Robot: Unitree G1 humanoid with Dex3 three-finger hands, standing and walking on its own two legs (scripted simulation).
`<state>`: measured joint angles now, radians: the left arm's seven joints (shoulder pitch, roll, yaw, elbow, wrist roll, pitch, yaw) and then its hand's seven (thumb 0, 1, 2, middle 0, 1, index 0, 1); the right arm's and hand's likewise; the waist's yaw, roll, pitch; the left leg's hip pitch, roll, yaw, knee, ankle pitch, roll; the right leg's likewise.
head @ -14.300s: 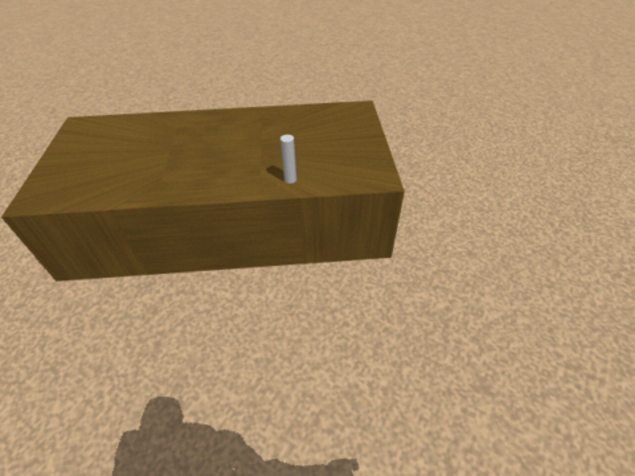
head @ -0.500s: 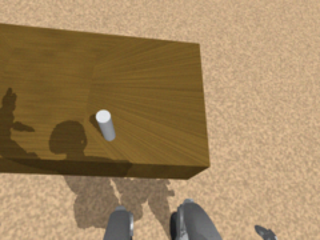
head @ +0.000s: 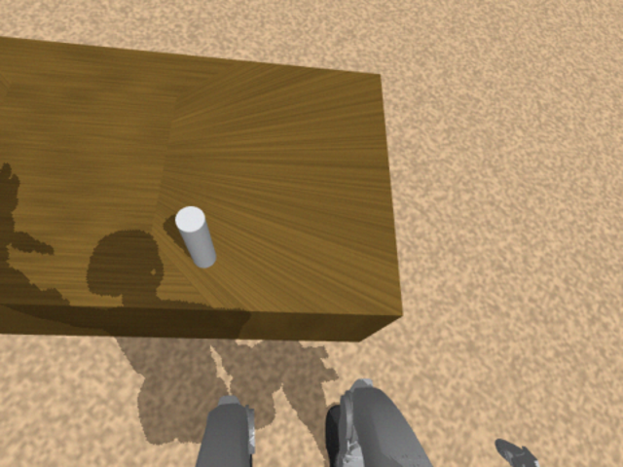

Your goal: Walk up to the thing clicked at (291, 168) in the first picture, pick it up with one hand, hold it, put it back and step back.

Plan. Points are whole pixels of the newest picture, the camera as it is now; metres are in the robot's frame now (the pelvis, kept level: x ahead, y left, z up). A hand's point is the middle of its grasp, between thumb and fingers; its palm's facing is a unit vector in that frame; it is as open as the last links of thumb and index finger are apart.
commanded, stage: approach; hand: left
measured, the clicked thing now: (198, 240) +0.49 +0.16 -0.22
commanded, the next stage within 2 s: close in in 0.44 s
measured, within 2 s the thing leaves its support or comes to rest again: neither
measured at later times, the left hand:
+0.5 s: hand (135, 254) +0.44 +0.25 -0.16, palm faces -0.10 -0.99 +0.04, open 17.5 cm
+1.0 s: hand (189, 251) +0.46 +0.17 -0.20, palm faces -0.02 -1.00 +0.00, open 17.5 cm
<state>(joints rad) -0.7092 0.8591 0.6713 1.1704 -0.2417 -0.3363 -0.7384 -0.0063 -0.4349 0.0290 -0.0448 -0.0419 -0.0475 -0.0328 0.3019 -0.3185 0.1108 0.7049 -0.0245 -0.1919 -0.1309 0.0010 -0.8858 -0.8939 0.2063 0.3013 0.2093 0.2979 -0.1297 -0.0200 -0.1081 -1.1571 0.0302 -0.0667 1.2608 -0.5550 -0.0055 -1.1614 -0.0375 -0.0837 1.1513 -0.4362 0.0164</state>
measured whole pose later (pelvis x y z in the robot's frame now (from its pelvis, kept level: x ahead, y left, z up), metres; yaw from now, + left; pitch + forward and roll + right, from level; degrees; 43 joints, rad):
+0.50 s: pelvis -0.04 +0.00 -0.16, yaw -1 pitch +36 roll -5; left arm -0.83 0.62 0.55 1.16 -0.18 -0.54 -0.62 -0.01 -0.52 0.07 -0.01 -0.07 -0.02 -0.07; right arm 0.19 -0.29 0.11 0.70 -0.09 -0.19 -0.03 0.00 -0.88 -0.90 0.20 0.30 0.21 0.30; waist -0.17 -0.01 -0.16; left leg -1.79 0.00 -0.08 1.87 -0.71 -0.01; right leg -1.81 -0.07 -0.06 1.77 -0.58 0.01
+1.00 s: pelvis -0.06 -0.01 -0.21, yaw +0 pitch +35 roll -3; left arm -0.86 0.43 0.42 1.04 -0.10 -0.48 -0.27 -0.01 -0.57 0.05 -0.04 -0.09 -0.06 -0.08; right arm 0.21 -0.28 0.03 0.72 -0.06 -0.10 0.02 0.00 -0.92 -0.90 0.20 0.30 0.21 0.30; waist -0.15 0.04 -0.18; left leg -1.93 -0.01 -0.06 2.03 -0.72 -0.01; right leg -1.98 -0.07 -0.03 1.94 -0.58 0.01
